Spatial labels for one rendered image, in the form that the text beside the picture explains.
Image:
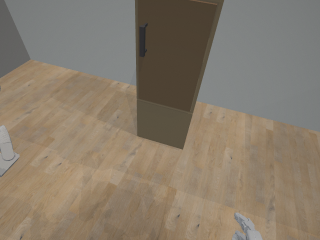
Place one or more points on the left robot hand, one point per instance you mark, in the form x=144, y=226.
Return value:
x=7, y=156

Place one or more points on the cupboard door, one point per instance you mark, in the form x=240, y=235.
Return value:
x=176, y=37

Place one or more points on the right robot hand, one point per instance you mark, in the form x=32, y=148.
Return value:
x=248, y=227

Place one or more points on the handle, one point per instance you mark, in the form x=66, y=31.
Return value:
x=142, y=40

